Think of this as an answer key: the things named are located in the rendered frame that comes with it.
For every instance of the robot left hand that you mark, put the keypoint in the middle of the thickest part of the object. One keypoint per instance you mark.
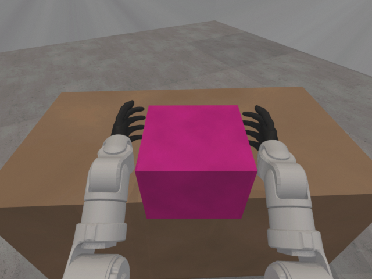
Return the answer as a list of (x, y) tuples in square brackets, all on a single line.
[(121, 125)]

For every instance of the carton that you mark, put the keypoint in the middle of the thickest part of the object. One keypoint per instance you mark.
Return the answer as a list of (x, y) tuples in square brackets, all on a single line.
[(194, 162)]

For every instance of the pedestal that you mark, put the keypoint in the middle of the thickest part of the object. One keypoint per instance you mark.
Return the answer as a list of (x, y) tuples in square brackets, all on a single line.
[(42, 186)]

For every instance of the robot right upper arm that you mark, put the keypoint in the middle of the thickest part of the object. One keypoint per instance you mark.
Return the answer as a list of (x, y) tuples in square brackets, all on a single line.
[(295, 270)]

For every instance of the robot right hand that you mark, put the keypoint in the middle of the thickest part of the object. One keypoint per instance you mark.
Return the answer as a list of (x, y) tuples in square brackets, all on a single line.
[(265, 127)]

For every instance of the robot left upper arm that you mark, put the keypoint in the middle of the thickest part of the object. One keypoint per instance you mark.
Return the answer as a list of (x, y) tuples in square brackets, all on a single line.
[(98, 266)]

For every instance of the robot left forearm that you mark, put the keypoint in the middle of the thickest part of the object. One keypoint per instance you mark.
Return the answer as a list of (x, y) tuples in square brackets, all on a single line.
[(102, 223)]

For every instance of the robot right forearm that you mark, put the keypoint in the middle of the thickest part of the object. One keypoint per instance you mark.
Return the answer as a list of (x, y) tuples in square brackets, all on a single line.
[(292, 230)]

